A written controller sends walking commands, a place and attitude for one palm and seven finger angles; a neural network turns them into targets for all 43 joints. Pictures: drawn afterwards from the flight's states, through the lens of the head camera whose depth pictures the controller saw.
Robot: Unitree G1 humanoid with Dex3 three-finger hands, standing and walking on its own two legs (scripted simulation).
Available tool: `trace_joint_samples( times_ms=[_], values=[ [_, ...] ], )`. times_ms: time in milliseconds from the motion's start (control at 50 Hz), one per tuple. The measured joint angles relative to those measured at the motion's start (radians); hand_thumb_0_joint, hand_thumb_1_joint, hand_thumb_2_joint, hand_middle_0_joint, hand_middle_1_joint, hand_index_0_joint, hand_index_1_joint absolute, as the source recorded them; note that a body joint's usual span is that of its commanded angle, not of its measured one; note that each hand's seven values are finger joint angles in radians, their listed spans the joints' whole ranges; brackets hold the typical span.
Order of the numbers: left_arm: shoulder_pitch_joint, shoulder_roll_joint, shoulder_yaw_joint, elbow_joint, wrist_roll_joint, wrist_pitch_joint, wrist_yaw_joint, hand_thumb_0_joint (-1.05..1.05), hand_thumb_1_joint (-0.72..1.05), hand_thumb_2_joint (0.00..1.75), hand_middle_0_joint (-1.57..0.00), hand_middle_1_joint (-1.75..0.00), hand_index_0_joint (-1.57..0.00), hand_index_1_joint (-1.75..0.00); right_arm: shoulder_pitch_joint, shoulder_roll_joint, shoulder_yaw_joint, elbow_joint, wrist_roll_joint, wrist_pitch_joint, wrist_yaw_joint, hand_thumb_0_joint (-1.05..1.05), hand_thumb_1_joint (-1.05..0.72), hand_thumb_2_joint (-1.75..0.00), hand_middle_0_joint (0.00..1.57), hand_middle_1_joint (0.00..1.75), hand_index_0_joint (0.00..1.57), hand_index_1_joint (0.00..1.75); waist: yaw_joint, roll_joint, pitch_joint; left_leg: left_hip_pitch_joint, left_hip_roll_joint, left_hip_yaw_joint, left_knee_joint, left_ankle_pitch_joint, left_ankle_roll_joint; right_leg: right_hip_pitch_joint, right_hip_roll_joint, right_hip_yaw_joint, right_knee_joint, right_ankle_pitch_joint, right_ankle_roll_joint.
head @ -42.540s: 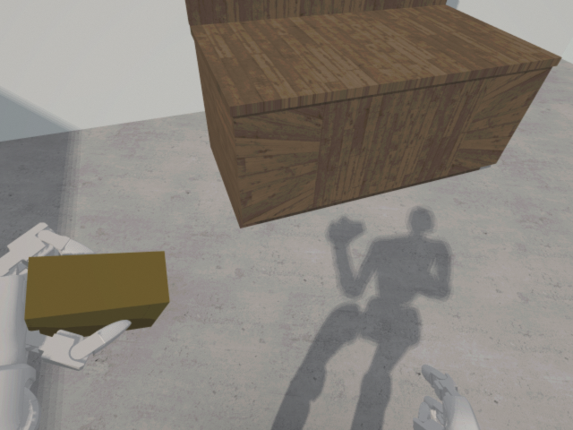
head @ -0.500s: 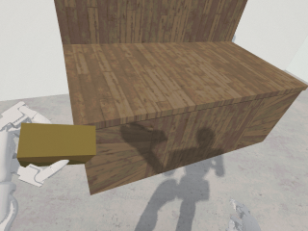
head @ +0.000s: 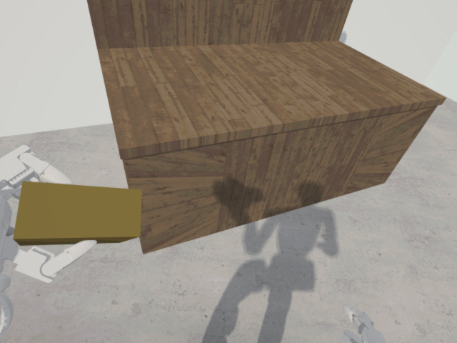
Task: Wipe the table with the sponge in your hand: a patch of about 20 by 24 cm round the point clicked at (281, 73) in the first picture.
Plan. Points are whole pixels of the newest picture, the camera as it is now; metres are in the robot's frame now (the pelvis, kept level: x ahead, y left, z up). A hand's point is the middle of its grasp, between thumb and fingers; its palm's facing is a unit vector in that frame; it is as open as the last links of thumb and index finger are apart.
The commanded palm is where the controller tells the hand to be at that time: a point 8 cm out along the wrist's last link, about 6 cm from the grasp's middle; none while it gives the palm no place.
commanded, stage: stop stepping back and stand still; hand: left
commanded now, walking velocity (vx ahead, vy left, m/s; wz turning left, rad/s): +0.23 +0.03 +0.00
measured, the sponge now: (97, 218) +0.22 +0.19 +0.18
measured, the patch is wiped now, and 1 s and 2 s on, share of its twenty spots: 1.00 1.00 1.00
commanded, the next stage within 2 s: stand and wait in 1.08 s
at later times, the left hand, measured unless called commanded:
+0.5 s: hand (9, 280) +0.13 +0.23 +0.21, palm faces +0.42 -0.83 -0.36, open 9.8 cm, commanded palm +0.08 +0.27 +0.23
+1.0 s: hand out of the picture +0.07 +0.25 +0.20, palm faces +0.47 -0.80 -0.37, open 9.8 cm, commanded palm +0.02 +0.27 +0.23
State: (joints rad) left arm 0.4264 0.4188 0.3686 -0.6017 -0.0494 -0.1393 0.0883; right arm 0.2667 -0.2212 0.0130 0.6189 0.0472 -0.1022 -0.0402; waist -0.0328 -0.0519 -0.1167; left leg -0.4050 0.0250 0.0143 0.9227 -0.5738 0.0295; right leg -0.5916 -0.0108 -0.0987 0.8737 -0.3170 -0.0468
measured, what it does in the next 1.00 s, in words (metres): walks backwards: right foot, then left foot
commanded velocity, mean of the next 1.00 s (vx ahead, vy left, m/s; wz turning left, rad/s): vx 0.05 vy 0.00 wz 0.00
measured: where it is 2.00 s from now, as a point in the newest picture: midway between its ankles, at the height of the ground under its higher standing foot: outside the picture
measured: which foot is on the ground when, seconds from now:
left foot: down 0.00-0.24, up 0.26-0.42, down 0.44-1.00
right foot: down 0.00-0.00, up 0.02-0.20, down 0.22-1.00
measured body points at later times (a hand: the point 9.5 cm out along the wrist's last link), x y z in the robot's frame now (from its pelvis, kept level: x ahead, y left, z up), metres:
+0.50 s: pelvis -0.08 -0.02 +0.02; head -0.09 +0.01 +0.46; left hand +0.10 +0.27 +0.23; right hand +0.08 -0.26 -0.05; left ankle -0.11 +0.10 -0.69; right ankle +0.00 -0.11 -0.68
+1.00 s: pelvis -0.12 -0.02 +0.04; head -0.14 -0.02 +0.49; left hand +0.04 +0.29 +0.22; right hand +0.05 -0.25 -0.04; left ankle -0.14 +0.11 -0.69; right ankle -0.05 -0.11 -0.69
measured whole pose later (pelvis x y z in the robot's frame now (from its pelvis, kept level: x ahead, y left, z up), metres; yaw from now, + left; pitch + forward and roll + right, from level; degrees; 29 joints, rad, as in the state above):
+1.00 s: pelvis -0.12 -0.02 +0.04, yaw +4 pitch -1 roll +0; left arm 0.47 0.36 0.33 -0.44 -0.05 -0.09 0.15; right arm 0.24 -0.22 0.00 0.62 0.03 -0.10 -0.08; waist -0.01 -0.01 -0.03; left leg -0.24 0.00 0.00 0.60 -0.34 0.00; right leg -0.35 0.02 -0.03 0.58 -0.20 -0.03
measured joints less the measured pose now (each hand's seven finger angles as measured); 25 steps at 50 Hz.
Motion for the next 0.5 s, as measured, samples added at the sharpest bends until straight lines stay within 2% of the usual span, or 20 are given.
trace_joint_samples(
  times_ms=[20,40,80,120,140,180,220,240,260,280,320,360,400,440,460,480,500],
  values=[
    [-0.002,0.011,0.021,0.003,0.001,-0.002,0.01,-0.01,-0.51,1.08,-0.77,-1.36,-0.77,-1.37,-0.014,0.008,-0.005,-0.005,-0.004,-0.007,-0.009,0.01,-0.9,-0.9,0.2,0.3,0.2,0.3,0.007,-0.033,0.015,0.013,-0.023,0.03,-0.018,-0.021,-0.015,-0.025,-0.012,0.034,0.067,-0.054,0.006],
    [-0.001,0.014,0.039,0.019,0.005,-0.005,0.019,-0.01,-0.51,1.08,-0.77,-1.36,-0.77,-1.37,-0.024,0.014,-0.008,-0.009,-0.008,-0.017,-0.016,0.01,-0.9,-0.9,0.2,0.3,0.2,0.3,0.011,-0.046,0.025,0.024,-0.035,0.054,-0.026,0.009,-0.011,-0.042,-0.011,0.059,0.149,-0.1,0.013],
    [-0.008,0.011,0.053,0.077,0.009,-0.006,0.027,-0.01,-0.51,1.08,-0.77,-1.36,-0.77,-1.37,-0.024,0.024,-0.012,-0.004,-0.011,-0.039,-0.014,0.01,-0.9,-0.9,0.2,0.3,0.2,0.3,0.004,-0.034,0.02,0.044,-0.045,0.066,-0.058,0.082,0.006,-0.055,0.005,0.087,0.295,-0.122,0.024],
    [-0.03,-0.001,0.044,0.144,0.006,-0.013,0.026,-0.01,-0.51,1.08,-0.77,-1.36,-0.77,-1.37,-0.007,0.031,-0.008,0.014,-0.006,-0.048,-0.005,0.01,-0.9,-0.9,0.2,0.3,0.19,0.3,-0.003,-0.01,0.002,0.059,-0.046,0.052,-0.106,0.123,0.007,-0.034,0.012,0.093,0.335,-0.096,0.028],
    [-0.039,-0.011,0.036,0.17,0.003,-0.012,0.025,-0.01,-0.51,1.08,-0.77,-1.36,-0.77,-1.37,0.004,0.031,-0.003,0.021,-0.004,-0.045,0.0,0.01,-0.9,-0.9,0.19,0.3,0.19,0.3,-0.004,0.006,-0.004,0.063,-0.041,0.039,-0.128,0.139,0.004,-0.005,0.009,0.085,0.296,-0.08,0.029],
    [-0.042,-0.033,0.022,0.194,-0.001,-0.005,0.023,-0.01,-0.51,1.08,-0.77,-1.36,-0.77,-1.37,0.023,0.028,0.011,0.025,-0.004,-0.036,0.004,0.01,-0.9,-0.9,0.2,0.3,0.19,0.3,-0.003,0.039,-0.004,0.062,-0.026,0.014,-0.149,0.159,-0.004,0.085,0.004,0.062,0.126,-0.055,0.033],
    [-0.031,-0.039,0.012,0.182,-0.002,0.004,0.021,-0.01,-0.5,1.08,-0.77,-1.36,-0.77,-1.37,0.037,0.023,0.025,0.011,-0.007,-0.029,0.006,0.01,-0.9,-0.9,0.2,0.3,0.2,0.3,0.0,0.065,0.008,0.034,-0.01,-0.006,-0.112,0.151,-0.007,0.193,0.006,0.035,-0.081,-0.031,0.035],
    [-0.031,-0.046,0.003,0.172,0.001,0.005,0.017,-0.01,-0.5,1.08,-0.77,-1.36,-0.77,-1.37,0.035,0.015,0.025,0.007,-0.007,-0.026,0.007,0.01,-0.9,-0.9,0.2,0.3,0.2,0.3,0.005,0.091,0.023,0.006,0.009,-0.023,-0.065,0.13,0.004,0.212,0.026,0.015,-0.123,-0.075,0.028],
    [-0.037,-0.056,-0.013,0.163,0.004,0.008,0.012,-0.01,-0.5,1.08,-0.77,-1.36,-0.77,-1.37,0.028,0.008,0.02,0.01,-0.005,-0.018,0.008,0.01,-0.9,-0.9,0.2,0.3,0.2,0.3,0.005,0.12,0.045,-0.027,0.02,-0.049,0.012,0.109,0.014,0.21,0.045,-0.01,-0.12,-0.073,0.017],
    [-0.04,-0.06,-0.031,0.149,0.005,0.01,0.006,-0.01,-0.5,1.08,-0.77,-1.36,-0.77,-1.37,0.022,0.006,0.012,0.02,-0.003,-0.007,0.012,0.01,-0.9,-0.9,0.2,0.3,0.2,0.3,0.009,0.125,0.06,-0.063,0.009,-0.067,0.117,0.097,0.012,0.205,0.05,-0.024,-0.11,-0.055,0.004],
    [-0.019,-0.065,-0.051,0.107,0.003,0.006,-0.005,-0.01,-0.5,1.08,-0.77,-1.36,-0.77,-1.37,0.012,0.008,0.003,0.04,0.0,0.016,0.021,0.01,-0.9,-0.9,0.2,0.3,0.2,0.3,0.026,0.102,0.066,-0.126,-0.019,-0.071,0.319,0.13,0.011,0.188,0.048,-0.024,-0.106,-0.023,-0.009],
    [0.019,-0.061,-0.046,0.065,0.001,-0.003,-0.01,-0.01,-0.51,1.08,-0.77,-1.36,-0.77,-1.37,0.002,0.012,0.002,0.046,-0.001,0.033,0.022,0.01,-0.9,-0.89,0.2,0.3,0.2,0.3,0.029,0.072,0.052,-0.151,-0.015,-0.053,0.381,0.18,0.019,0.163,0.043,-0.015,-0.118,0.0,-0.01],
    [0.035,-0.043,-0.033,0.033,0.002,0.003,-0.005,-0.01,-0.51,1.08,-0.77,-1.36,-0.77,-1.37,-0.003,0.017,0.0,0.038,-0.002,0.038,0.013,0.01,-0.9,-0.89,0.2,0.3,0.2,0.3,0.024,0.042,0.041,-0.113,0.004,-0.032,0.266,0.194,0.029,0.134,0.032,-0.009,-0.129,0.019,-0.007],
    [0.03,-0.022,-0.017,0.01,0.001,0.009,0.009,-0.01,-0.51,1.08,-0.77,-1.36,-0.77,-1.37,-0.004,0.011,-0.002,0.017,-0.006,0.029,-0.003,0.01,-0.9,-0.9,0.2,0.3,0.2,0.3,0.019,0.026,0.037,-0.017,0.018,-0.017,0.031,0.181,0.032,0.1,0.019,-0.008,-0.114,0.025,-0.001],
    [0.025,-0.015,-0.007,0.006,-0.001,0.01,0.017,-0.01,-0.51,1.08,-0.77,-1.36,-0.77,-1.37,-0.007,0.006,-0.005,0.006,-0.008,0.021,-0.013,0.01,-0.9,-0.9,0.2,0.3,0.2,0.3,0.017,0.02,0.038,0.042,0.014,-0.007,-0.078,0.082,-0.002,0.08,0.009,-0.002,-0.094,0.022,0.004],
    [0.018,-0.006,0.007,0.014,-0.005,0.011,0.028,-0.01,-0.51,1.08,-0.77,-1.36,-0.77,-1.37,-0.017,0.012,-0.009,0.003,-0.011,0.016,-0.022,0.01,-0.9,-0.9,0.2,0.3,0.2,0.3,0.018,-0.006,0.049,0.066,-0.006,0.013,-0.121,0.036,-0.03,0.066,-0.007,0.023,-0.064,0.003,0.009],
    [0.018,-0.003,0.021,0.031,-0.005,0.015,0.038,-0.01,-0.51,1.08,-0.77,-1.36,-0.77,-1.37,-0.029,0.019,-0.01,-0.001,-0.013,0.009,-0.028,0.01,-0.9,-0.9,0.2,0.3,0.2,0.3,0.024,-0.026,0.063,0.086,-0.023,0.039,-0.138,0.055,-0.033,0.059,-0.01,0.054,-0.02,-0.045,0.017]
  ],
)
